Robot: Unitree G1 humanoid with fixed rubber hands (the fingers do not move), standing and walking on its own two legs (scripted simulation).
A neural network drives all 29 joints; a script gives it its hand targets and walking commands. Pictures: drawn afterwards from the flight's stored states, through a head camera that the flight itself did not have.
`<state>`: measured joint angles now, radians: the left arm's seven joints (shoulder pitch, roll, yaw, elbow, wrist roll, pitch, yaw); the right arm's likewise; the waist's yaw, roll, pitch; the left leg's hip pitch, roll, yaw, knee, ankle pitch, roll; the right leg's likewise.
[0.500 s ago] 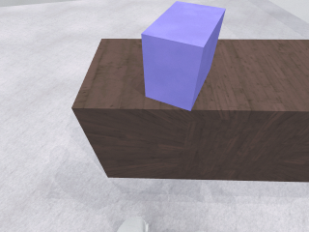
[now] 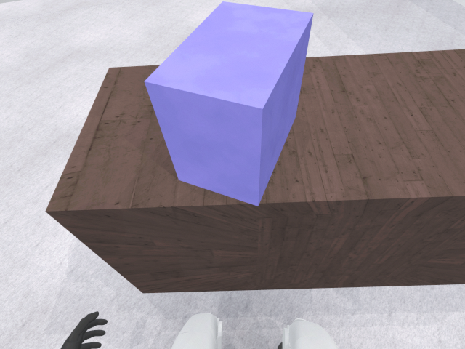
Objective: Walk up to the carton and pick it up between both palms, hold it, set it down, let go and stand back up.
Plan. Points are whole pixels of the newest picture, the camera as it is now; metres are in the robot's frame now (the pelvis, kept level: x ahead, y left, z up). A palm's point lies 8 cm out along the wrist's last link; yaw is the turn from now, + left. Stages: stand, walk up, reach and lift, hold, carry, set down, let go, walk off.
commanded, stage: walk up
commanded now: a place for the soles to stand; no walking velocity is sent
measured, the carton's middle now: (240, 103) +0.56 +0.02 +0.09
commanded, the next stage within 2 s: reach and lift in 1.30 s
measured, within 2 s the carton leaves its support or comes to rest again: neither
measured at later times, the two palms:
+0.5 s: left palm (77, 345) +0.13 +0.32 -0.11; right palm (408, 314) +0.19 -0.29 -0.11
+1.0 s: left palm (71, 344) +0.13 +0.32 -0.08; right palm (421, 336) +0.15 -0.28 -0.08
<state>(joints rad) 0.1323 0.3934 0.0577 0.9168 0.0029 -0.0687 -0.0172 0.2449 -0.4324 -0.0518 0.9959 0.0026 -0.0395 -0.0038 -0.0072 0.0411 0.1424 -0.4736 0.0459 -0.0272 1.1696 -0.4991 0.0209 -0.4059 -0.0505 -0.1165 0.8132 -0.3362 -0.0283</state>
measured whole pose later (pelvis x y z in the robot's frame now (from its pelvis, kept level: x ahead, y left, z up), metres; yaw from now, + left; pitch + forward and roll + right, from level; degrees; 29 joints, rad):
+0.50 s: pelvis +0.04 +0.01 +0.00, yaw +2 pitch -3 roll +0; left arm 0.00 0.38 0.03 1.10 -0.01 -0.02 0.02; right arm -0.01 -0.37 -0.03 1.04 0.00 0.00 0.01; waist 0.03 0.01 0.17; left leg -0.41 0.02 0.03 0.82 -0.36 0.01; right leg -0.36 -0.08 -0.10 0.84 -0.42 0.01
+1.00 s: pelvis +0.04 +0.01 +0.03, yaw +3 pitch -3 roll +0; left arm 0.02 0.37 0.03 1.11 0.00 -0.01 -0.01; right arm 0.06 -0.36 -0.02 1.08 -0.01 0.01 0.02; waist 0.00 0.00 0.12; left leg -0.29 0.01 0.02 0.54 -0.21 0.01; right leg -0.24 -0.07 -0.12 0.55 -0.27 0.01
